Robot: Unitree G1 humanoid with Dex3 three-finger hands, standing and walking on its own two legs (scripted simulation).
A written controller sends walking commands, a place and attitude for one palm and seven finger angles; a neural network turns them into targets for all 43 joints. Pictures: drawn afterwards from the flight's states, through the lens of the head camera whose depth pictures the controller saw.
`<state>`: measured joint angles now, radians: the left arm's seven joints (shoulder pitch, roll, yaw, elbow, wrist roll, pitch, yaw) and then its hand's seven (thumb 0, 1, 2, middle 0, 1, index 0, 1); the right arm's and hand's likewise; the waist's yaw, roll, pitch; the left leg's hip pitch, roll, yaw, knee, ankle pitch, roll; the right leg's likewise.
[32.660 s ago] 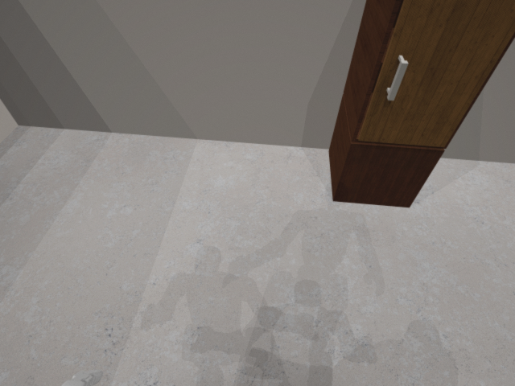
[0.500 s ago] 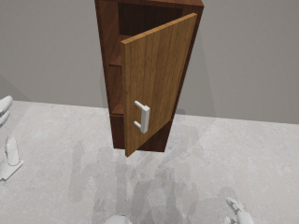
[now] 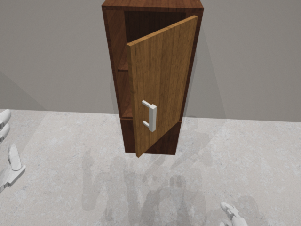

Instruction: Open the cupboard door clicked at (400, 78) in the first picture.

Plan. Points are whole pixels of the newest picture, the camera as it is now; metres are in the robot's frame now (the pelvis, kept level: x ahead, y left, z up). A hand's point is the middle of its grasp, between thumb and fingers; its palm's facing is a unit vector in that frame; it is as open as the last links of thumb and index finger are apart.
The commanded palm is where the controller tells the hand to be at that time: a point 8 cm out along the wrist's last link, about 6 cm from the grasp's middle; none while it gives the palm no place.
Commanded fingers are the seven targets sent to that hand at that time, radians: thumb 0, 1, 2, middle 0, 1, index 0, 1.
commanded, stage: stop stepping back and stand still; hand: left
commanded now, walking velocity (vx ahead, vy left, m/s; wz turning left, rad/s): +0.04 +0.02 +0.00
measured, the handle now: (148, 116) +0.53 +0.05 -0.05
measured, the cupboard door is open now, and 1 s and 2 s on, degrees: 50 50 50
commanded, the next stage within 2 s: let the arm hang, fingers relaxed in 0.36 s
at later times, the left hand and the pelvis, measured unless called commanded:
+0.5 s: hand (42, 157) +0.23 +0.26 +0.12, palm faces +0.32 -0.80 -0.51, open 7.4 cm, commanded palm none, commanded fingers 0.00 0.90 0.90 -0.20 -0.30 -0.20 -0.30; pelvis +0.02 +0.00 +0.00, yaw +0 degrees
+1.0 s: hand out of the picture -0.07 +0.18 -0.17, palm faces +0.08 -0.98 -0.19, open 7.2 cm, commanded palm none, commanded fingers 0.00 0.90 0.90 -0.20 -0.30 -0.20 -0.30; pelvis +0.01 +0.01 +0.01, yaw +2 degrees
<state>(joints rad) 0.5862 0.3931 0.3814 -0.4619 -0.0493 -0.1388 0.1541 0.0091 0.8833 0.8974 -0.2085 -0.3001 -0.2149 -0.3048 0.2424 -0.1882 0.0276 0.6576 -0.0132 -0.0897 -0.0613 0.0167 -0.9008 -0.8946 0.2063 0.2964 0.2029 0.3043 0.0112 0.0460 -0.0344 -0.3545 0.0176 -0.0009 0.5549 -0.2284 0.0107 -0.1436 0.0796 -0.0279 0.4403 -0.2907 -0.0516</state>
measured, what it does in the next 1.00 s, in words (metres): stands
